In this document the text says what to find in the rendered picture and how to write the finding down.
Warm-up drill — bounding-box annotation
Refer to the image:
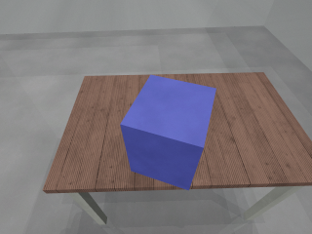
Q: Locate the table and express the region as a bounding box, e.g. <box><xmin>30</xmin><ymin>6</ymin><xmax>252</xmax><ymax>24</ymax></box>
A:
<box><xmin>42</xmin><ymin>72</ymin><xmax>312</xmax><ymax>225</ymax></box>

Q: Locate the carton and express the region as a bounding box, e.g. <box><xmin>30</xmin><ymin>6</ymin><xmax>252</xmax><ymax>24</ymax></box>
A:
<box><xmin>120</xmin><ymin>75</ymin><xmax>216</xmax><ymax>190</ymax></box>

